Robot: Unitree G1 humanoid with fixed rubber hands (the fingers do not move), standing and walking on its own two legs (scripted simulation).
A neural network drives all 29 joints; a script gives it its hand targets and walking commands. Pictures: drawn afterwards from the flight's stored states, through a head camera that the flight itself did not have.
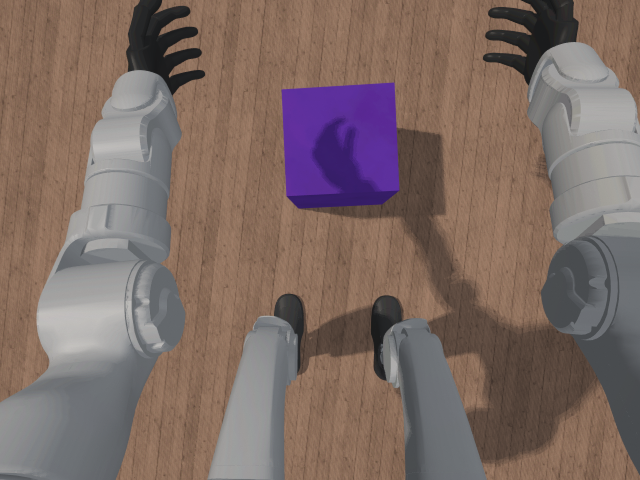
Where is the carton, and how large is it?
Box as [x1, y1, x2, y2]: [282, 83, 398, 208]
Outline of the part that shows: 394,83 282,89 286,195 298,208 380,204 398,190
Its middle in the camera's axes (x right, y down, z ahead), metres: +0.05 -0.19 +0.84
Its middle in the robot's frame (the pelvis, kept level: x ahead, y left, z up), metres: +0.56 +0.01 -0.53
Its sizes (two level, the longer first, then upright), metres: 0.210 0.200 0.250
